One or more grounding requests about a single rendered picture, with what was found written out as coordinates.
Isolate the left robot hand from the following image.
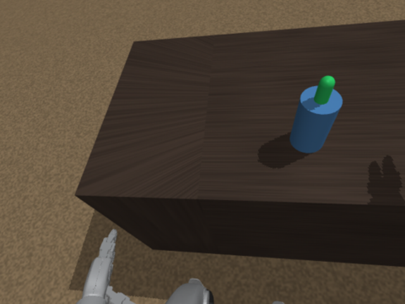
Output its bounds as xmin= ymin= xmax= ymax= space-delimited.
xmin=82 ymin=229 xmax=135 ymax=304

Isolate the bottle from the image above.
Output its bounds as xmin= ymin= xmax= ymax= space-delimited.
xmin=290 ymin=75 xmax=342 ymax=153

